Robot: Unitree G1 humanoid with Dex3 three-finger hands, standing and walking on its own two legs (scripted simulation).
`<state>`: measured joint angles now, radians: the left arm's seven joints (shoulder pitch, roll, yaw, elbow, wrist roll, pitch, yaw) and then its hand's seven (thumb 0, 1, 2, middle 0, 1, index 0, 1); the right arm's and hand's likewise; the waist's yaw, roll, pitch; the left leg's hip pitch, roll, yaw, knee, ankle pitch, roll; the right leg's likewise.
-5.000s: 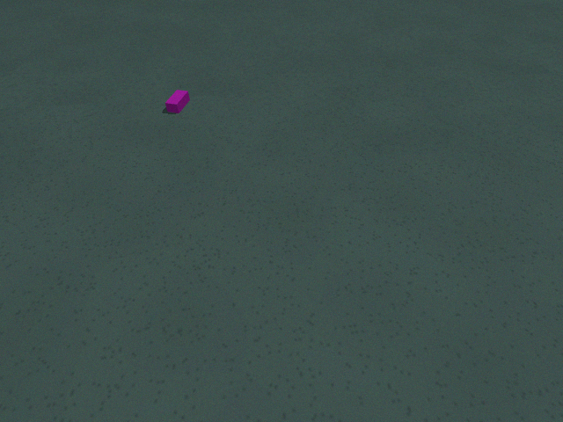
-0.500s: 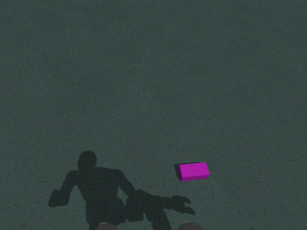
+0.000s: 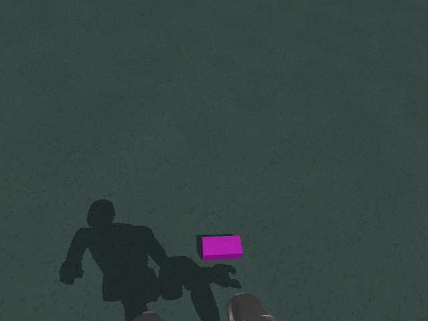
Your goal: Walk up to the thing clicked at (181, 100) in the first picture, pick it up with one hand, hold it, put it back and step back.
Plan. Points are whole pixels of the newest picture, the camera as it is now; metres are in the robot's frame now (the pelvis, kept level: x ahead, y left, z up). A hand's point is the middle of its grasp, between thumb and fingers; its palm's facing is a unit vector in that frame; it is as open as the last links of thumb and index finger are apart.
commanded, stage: walk up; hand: left
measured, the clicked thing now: (221, 247) +0.51 -0.14 -0.71
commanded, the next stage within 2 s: none
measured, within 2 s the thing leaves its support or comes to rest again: neither
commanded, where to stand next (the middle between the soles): +0.14 -0.34 m, yaw +3 degrees
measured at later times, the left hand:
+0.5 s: hand out of the picture +0.05 +0.04 -0.14, palm faces +0.00 -0.93 -0.36, open 7.4 cm
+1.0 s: hand out of the picture +0.08 -0.14 -0.15, palm faces +0.00 -0.91 -0.42, open 7.4 cm
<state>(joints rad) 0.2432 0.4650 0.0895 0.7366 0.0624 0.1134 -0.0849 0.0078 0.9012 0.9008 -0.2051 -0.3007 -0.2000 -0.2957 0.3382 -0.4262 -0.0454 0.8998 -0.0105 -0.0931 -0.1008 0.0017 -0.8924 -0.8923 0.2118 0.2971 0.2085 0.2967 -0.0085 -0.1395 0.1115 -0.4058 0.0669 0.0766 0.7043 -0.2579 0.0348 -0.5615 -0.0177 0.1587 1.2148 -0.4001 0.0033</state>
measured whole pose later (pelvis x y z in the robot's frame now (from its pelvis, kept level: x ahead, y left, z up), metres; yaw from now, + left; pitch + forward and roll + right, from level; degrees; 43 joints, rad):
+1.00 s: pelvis +0.03 -0.41 -0.01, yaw +1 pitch -2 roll -1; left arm 0.27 0.37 0.04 0.91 0.02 -0.01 0.01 0.01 0.90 0.90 -0.21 -0.30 -0.20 -0.30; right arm 0.23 -0.48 -0.08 0.92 -0.03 0.03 -0.02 0.01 -0.90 -0.89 0.20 0.30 0.20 0.30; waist 0.00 0.06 0.08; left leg -0.55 0.05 -0.08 1.08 -0.46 0.04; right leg -0.36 -0.01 0.05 0.82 -0.43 0.04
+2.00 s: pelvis +0.04 -0.34 +0.02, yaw +5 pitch -3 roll -1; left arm 0.07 0.39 0.00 1.08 -0.01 -0.01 0.00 0.01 0.90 0.90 -0.20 -0.30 -0.20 -0.30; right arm 0.08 -0.36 0.00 1.10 0.01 -0.01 0.01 0.01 -0.90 -0.89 0.20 0.30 0.20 0.30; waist 0.00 -0.01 0.10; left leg -0.24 0.00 -0.01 0.53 -0.25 0.00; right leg -0.23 -0.03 -0.01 0.50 -0.22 0.03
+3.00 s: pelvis +0.06 -0.35 +0.03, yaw +5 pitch -1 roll +0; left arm 0.09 0.35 0.01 1.14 0.01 -0.01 -0.01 0.01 0.90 0.90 -0.20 -0.30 -0.20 -0.30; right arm 0.08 -0.34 -0.01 1.15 -0.01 -0.01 0.01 0.00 -0.90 -0.89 0.20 0.30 0.20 0.30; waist 0.00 -0.01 0.05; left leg -0.14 0.00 -0.02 0.33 -0.17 -0.01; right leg -0.15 -0.04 -0.02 0.33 -0.16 0.03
